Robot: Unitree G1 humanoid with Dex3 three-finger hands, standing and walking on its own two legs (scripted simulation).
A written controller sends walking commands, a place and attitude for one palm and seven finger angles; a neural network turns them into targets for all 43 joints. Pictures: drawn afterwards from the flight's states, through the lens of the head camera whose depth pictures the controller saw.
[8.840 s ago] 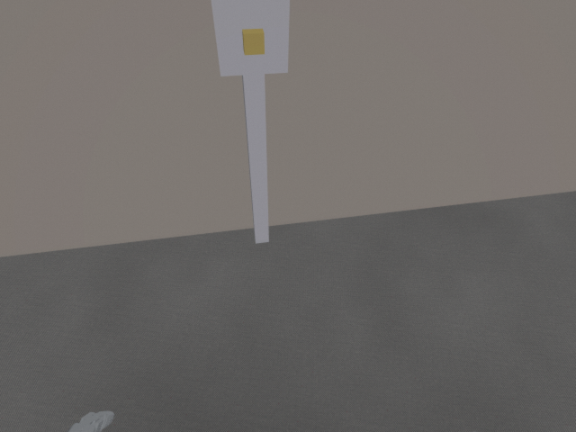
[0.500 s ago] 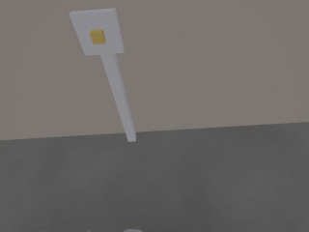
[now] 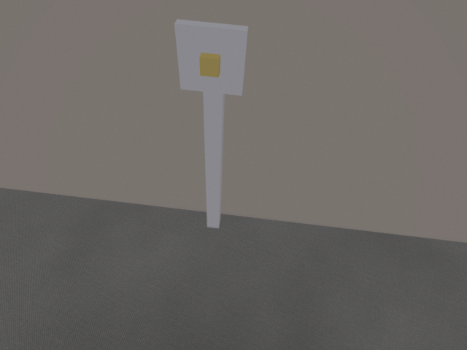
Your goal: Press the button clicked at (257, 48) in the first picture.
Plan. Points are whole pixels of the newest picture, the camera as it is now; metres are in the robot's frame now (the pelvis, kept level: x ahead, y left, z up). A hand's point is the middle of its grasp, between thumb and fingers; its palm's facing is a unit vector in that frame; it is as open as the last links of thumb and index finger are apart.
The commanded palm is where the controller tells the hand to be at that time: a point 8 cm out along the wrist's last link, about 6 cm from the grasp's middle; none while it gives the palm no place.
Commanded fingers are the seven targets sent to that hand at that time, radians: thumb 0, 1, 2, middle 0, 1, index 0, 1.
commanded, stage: take the last steps up to it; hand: left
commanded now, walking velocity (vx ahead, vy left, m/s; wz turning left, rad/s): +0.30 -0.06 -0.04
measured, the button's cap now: (210, 64) +0.75 +0.16 +0.12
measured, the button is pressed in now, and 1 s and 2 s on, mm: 0 0 0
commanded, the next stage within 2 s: come to a stop and stand still in 0.46 s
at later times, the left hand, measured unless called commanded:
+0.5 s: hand (189, 273) +0.30 +0.13 -0.16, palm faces -0.02 -0.98 -0.22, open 7.4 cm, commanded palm none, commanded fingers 0.00 0.90 0.90 -0.20 -0.30 -0.20 -0.30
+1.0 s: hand (175, 303) +0.24 +0.15 -0.17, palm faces +0.05 -0.98 -0.21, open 7.3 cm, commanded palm none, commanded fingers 0.00 0.90 0.90 -0.20 -0.30 -0.20 -0.30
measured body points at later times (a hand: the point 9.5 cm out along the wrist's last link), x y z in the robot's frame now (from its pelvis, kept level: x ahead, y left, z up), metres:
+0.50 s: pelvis +0.17 -0.05 -0.01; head +0.20 -0.06 +0.44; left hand +0.30 +0.18 -0.14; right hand +0.07 -0.25 -0.17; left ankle +0.04 +0.08 -0.66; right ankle +0.25 -0.14 -0.73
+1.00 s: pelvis +0.22 -0.03 +0.00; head +0.25 -0.03 +0.45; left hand +0.24 +0.20 -0.16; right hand +0.33 -0.26 -0.14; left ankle +0.30 +0.08 -0.73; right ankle +0.19 -0.15 -0.69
